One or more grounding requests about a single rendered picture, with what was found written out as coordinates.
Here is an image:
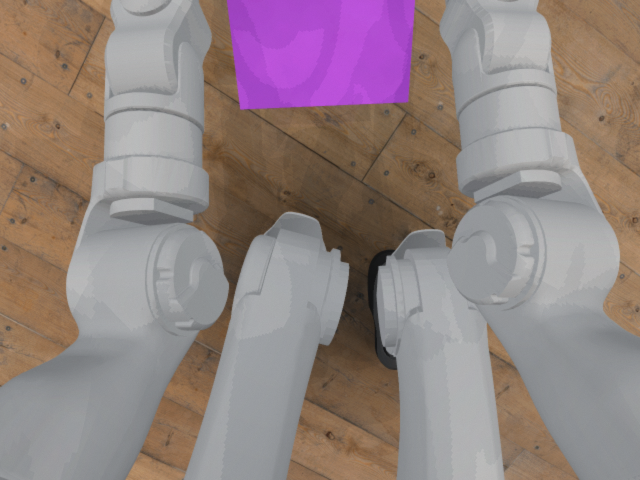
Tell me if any left robot forearm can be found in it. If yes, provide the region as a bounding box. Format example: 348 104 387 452
66 0 212 279

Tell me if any robot thigh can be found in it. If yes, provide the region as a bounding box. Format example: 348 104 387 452
184 229 349 480
377 247 505 480

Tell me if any robot right upper arm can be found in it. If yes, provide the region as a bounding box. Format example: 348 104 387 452
447 195 640 480

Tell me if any right robot thigh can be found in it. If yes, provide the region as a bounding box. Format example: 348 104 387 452
377 247 505 480

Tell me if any left robot thigh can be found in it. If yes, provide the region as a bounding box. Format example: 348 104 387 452
184 229 349 480

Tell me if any right robot forearm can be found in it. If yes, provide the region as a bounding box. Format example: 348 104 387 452
439 0 606 219

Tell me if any carton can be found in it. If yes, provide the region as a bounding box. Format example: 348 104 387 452
227 0 415 110

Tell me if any robot left upper arm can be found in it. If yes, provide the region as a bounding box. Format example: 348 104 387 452
0 223 229 480

